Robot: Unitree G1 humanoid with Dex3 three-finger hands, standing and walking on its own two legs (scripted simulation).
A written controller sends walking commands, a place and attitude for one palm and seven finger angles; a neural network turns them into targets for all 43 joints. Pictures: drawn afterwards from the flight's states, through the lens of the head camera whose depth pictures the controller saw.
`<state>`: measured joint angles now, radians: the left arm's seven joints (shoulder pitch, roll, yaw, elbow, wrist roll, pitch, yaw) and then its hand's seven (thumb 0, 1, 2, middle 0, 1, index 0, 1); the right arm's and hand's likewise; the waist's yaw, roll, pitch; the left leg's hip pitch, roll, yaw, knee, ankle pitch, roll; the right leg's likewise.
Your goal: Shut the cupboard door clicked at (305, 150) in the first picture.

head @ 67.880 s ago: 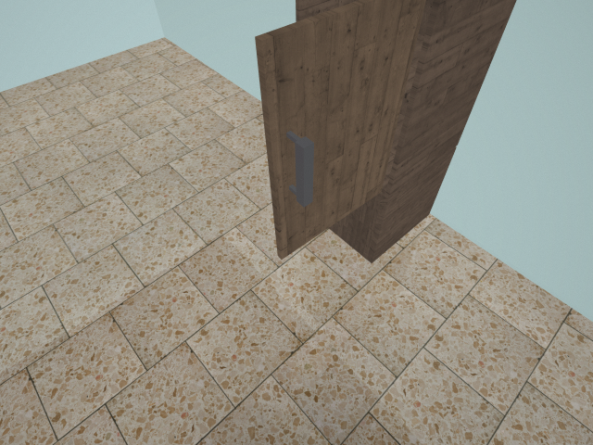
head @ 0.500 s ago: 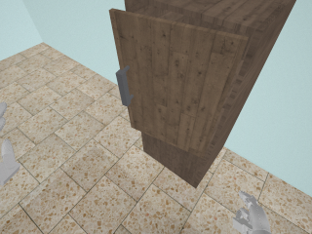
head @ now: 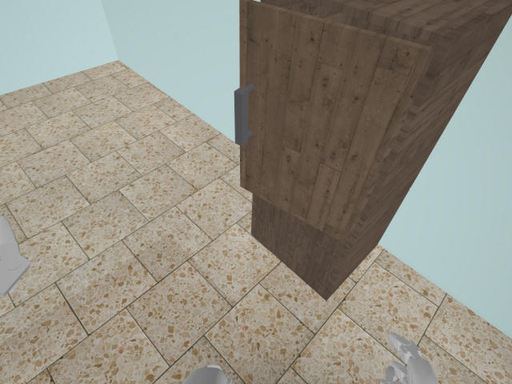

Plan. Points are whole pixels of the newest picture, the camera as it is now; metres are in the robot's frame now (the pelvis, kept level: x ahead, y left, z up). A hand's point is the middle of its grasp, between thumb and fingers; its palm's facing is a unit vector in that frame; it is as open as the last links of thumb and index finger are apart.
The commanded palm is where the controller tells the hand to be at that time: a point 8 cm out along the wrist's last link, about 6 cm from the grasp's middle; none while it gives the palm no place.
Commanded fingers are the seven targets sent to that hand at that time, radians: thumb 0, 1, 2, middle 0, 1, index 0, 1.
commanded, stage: step back with the hand held close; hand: left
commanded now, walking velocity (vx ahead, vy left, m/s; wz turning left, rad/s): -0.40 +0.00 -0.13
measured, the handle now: (246, 115) +0.76 +0.10 +0.00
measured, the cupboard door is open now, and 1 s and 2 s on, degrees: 11 11 11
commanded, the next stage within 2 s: stop stepping back and stand still in 0.14 s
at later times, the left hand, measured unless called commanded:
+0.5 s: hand out of the picture +0.08 +0.25 +0.20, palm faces +0.40 -0.78 -0.47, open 7.4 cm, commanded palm +0.05 +0.28 +0.20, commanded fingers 0.00 0.90 0.90 -0.20 -0.30 -0.20 -0.30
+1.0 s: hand out of the picture +0.02 +0.30 +0.19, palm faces +0.49 -0.80 -0.35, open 7.4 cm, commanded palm -0.03 +0.33 +0.20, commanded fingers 0.00 0.90 0.90 -0.20 -0.30 -0.20 -0.30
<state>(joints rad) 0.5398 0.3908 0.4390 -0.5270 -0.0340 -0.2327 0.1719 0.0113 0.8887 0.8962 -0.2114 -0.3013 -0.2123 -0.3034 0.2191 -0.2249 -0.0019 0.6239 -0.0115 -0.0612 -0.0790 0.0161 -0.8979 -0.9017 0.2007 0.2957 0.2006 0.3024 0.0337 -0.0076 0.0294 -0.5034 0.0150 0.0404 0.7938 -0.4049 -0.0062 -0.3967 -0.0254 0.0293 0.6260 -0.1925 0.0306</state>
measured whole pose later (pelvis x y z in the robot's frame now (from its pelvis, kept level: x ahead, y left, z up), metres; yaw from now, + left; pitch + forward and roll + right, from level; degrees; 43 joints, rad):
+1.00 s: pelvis -0.20 +0.04 +0.00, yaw -4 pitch -3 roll -1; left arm 0.47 0.39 0.43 -0.43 -0.03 -0.22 0.21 0.01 0.89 0.90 -0.21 -0.30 -0.21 -0.30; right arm 0.32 -0.24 -0.01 0.68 -0.01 -0.08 -0.10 0.02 -0.90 -0.90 0.20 0.30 0.20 0.30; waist 0.00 0.00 -0.03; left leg -0.38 0.03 0.05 0.65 -0.23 0.03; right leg -0.24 -0.01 -0.01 0.72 -0.45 -0.01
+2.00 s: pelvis -0.19 +0.07 +0.02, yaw -4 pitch -2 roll -1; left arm 0.29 0.20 0.02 1.04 0.01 0.02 0.02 -0.01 0.93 0.90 -0.20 -0.30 -0.20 -0.30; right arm 0.27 -0.19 0.00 1.04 -0.02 0.03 -0.03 0.01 -0.91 -0.90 0.20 0.29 0.20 0.30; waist -0.01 0.02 0.03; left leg -0.23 0.01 0.07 0.43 -0.17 0.03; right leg -0.15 0.00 -0.04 0.41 -0.22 -0.01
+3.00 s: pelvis -0.18 +0.07 +0.03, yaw -6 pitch -1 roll +0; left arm 0.28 0.17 0.01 1.14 0.01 -0.01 0.03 0.00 0.91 0.90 -0.20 -0.30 -0.20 -0.30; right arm 0.27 -0.17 -0.01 1.13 -0.01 0.01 -0.03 0.01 -0.90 -0.90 0.20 0.29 0.20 0.30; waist -0.01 0.01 0.04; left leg -0.19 0.00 0.10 0.39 -0.17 0.04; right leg -0.13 0.00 -0.01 0.39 -0.23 0.00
